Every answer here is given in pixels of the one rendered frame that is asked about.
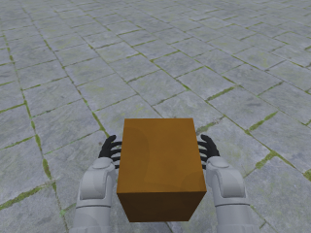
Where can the left robot hand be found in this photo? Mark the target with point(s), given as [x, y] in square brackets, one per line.
[106, 150]

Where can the left robot forearm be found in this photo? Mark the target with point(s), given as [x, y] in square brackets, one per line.
[94, 199]

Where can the right robot hand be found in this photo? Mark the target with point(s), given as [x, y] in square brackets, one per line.
[211, 149]

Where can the carton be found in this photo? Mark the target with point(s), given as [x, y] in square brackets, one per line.
[160, 176]

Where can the right robot forearm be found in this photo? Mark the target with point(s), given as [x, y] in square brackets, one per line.
[231, 199]

